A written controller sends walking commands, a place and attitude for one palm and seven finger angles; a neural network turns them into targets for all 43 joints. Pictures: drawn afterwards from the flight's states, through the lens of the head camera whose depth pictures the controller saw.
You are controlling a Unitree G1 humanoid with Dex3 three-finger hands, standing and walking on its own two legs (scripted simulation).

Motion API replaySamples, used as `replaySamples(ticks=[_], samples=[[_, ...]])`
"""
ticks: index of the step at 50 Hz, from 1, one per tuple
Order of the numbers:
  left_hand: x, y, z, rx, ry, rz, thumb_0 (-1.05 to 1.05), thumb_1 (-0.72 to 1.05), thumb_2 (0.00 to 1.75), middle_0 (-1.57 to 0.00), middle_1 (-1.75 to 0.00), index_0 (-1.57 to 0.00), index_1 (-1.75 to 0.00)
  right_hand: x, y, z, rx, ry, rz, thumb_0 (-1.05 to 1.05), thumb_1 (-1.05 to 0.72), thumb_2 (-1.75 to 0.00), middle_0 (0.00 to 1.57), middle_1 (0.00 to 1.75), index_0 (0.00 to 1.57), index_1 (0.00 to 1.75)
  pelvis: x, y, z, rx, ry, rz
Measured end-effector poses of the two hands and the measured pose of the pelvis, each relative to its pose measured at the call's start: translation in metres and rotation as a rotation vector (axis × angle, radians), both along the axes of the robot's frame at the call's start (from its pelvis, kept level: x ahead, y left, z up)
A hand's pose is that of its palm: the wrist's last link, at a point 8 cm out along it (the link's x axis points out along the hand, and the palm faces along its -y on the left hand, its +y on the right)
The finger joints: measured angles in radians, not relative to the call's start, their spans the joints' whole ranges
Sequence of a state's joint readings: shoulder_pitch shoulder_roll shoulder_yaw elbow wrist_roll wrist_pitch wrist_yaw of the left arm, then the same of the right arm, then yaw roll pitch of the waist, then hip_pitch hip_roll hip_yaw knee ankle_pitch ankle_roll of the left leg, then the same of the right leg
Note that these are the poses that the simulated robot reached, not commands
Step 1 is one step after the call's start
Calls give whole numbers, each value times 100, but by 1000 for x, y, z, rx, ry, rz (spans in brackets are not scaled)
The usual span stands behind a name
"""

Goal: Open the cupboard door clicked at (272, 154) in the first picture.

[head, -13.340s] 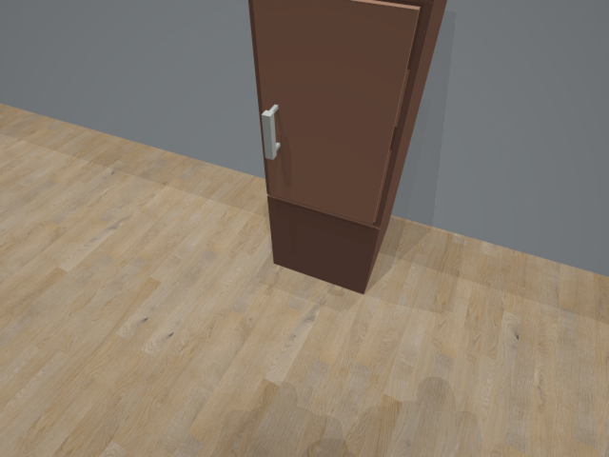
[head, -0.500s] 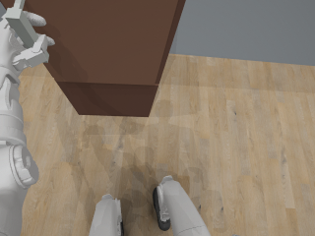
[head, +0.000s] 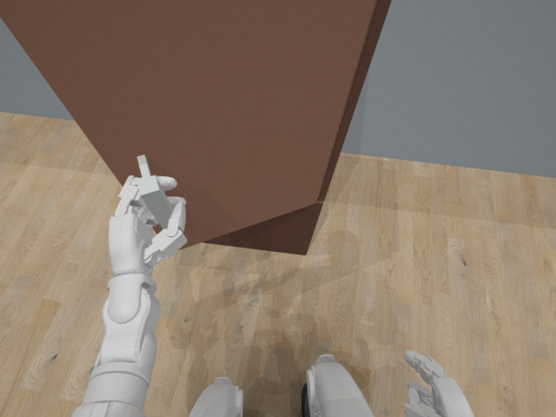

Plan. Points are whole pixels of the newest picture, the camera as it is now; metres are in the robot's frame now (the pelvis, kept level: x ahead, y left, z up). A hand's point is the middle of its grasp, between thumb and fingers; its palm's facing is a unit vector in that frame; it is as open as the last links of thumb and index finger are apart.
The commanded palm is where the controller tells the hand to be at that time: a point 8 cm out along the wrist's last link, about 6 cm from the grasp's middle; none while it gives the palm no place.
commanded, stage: pull the door open along its arc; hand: left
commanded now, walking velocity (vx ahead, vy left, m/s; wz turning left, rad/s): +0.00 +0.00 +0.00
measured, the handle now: (159, 197) +0.42 +0.17 +0.01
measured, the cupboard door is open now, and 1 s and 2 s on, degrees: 28 54 54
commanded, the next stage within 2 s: open thumb and fingers to let go in 0.30 s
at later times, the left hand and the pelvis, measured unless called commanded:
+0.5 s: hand (247, 298) +0.27 +0.04 +0.01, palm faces +0.30 -0.95 -0.03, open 6.4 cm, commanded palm +0.23 +0.10 +0.01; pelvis -0.01 -0.05 -0.01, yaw +5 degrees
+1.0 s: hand (241, 302) +0.27 +0.05 +0.01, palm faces +0.24 -0.97 -0.01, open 13.5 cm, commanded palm +0.23 +0.10 +0.01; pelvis -0.04 -0.04 -0.01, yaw +4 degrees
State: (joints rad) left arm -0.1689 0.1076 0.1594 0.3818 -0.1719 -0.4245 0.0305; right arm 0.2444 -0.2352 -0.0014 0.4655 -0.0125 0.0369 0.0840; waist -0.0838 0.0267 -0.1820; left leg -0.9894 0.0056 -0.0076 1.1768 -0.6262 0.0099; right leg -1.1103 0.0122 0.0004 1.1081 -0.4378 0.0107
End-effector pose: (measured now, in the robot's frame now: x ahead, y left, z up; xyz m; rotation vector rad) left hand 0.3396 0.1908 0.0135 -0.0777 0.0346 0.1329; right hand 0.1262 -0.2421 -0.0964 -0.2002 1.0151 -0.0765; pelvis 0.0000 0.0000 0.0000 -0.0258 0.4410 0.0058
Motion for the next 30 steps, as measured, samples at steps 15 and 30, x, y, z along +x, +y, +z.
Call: replaySamples(ticks=[15,30], samples=[[-91,-79,7,64,40,92,3,63,68,-28,-128,-33,-131,58,19,1,93,-144,108,1,-90,-90,20,30,20,30,3,-29,0,35,-68,25],[-100,-100,-1,147,-25,146,1,57,74,-36,-131,-34,-131,40,-17,-28,30,-133,135,1,-90,-90,20,30,20,30,-19,-53,-17,58,-76,62]])
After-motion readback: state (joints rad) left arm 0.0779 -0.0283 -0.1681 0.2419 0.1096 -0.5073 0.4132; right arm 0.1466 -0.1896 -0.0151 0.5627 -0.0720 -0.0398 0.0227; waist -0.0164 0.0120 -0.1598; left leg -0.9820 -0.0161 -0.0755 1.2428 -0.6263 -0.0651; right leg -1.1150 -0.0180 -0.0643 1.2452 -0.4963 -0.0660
